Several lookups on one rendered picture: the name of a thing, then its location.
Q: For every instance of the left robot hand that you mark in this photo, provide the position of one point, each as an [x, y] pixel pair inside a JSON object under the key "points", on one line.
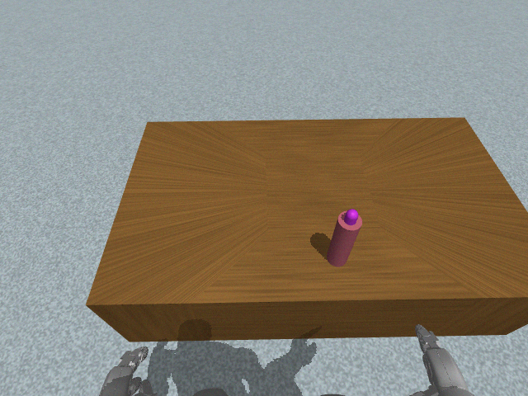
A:
{"points": [[119, 380]]}

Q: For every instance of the bottle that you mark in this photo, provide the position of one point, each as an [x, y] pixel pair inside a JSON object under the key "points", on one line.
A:
{"points": [[347, 228]]}

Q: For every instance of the right robot hand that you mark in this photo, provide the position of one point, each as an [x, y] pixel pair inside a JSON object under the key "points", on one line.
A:
{"points": [[442, 371]]}

